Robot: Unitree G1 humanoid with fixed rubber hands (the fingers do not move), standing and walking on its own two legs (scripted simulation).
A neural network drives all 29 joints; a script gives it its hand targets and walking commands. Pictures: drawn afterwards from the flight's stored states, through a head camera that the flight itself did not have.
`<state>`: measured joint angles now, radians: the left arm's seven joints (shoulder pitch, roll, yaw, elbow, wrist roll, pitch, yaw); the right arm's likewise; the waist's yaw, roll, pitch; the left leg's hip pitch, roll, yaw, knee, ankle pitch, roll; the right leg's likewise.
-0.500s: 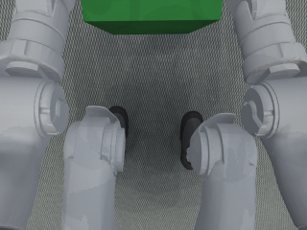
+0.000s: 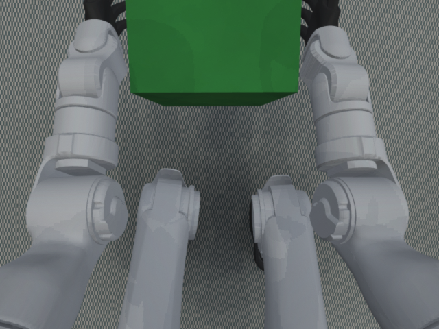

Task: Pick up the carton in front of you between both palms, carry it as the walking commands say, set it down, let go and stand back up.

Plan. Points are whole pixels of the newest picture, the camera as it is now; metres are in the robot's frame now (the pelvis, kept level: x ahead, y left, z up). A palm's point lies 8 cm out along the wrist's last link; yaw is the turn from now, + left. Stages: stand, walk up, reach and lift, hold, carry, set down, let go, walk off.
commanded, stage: reach and lift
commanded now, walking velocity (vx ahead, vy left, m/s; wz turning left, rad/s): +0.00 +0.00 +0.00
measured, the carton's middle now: (213, 39) +0.55 +0.04 -0.17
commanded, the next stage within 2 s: none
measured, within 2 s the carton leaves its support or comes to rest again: neither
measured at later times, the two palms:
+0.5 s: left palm out of the picture +0.49 +0.18 +0.06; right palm (405, 6) +0.50 -0.12 +0.06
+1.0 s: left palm out of the picture +0.44 +0.17 +0.22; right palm out of the picture +0.45 -0.13 +0.22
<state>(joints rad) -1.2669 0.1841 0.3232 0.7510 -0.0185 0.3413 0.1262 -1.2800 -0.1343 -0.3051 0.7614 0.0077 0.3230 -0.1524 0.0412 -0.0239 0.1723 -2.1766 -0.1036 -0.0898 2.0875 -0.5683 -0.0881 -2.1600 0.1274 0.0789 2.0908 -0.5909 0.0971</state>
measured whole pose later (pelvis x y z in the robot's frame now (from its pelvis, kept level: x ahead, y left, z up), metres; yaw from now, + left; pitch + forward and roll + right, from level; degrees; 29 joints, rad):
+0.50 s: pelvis +0.00 +0.00 +0.11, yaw +1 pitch +42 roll +0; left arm -1.04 0.03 0.46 0.65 0.21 0.42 0.05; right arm -1.05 0.01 -0.45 0.67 -0.20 0.40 -0.07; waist 0.02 -0.03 -0.15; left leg -1.94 -0.10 -0.10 1.66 -0.46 -0.07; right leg -1.92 0.12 0.11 1.67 -0.49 0.08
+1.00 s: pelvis +0.06 +0.00 +0.26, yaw +1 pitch +28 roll +0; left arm -0.62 -0.07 0.39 0.65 0.20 0.34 0.05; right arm -0.61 0.11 -0.38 0.64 -0.19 0.32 -0.07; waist 0.02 -0.01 -0.22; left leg -1.24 -0.08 -0.13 1.18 -0.44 -0.05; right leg -1.22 0.10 0.13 1.19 -0.45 0.04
